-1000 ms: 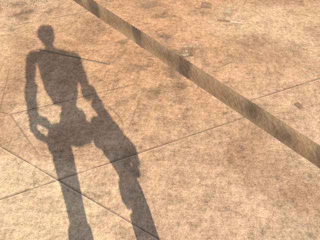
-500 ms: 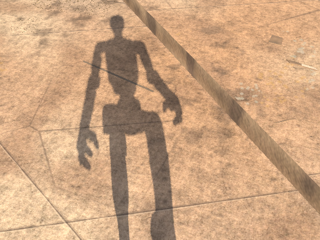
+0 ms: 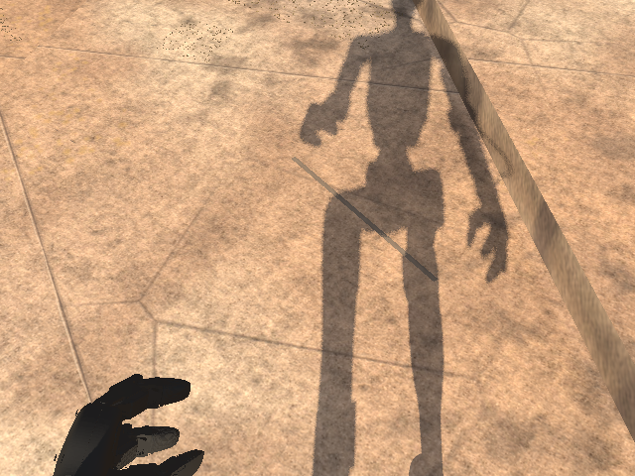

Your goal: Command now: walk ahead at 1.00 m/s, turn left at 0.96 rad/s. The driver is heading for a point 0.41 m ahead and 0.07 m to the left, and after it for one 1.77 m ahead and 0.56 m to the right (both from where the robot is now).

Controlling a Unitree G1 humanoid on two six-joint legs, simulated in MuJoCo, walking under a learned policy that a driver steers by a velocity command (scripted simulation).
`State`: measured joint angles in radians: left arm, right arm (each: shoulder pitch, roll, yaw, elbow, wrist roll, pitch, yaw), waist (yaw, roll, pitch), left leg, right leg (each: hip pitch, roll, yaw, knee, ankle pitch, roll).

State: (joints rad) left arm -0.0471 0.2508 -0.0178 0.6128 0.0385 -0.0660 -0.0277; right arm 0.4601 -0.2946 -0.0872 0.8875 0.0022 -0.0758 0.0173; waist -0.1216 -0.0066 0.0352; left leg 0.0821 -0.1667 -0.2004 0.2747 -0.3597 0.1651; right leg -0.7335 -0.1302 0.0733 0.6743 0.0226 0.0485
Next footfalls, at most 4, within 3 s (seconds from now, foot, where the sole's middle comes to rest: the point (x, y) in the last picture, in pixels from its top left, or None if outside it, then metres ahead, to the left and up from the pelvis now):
0.10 right None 0.31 -0.18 -0.77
0.48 left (223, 419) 0.59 0.15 -0.77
0.92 right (346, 388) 0.63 -0.12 -0.77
1.36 left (259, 354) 0.74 0.06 -0.77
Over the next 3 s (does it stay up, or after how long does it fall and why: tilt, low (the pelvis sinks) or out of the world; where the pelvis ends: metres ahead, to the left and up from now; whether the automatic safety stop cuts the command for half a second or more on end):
stays up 0.63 -0.11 0.01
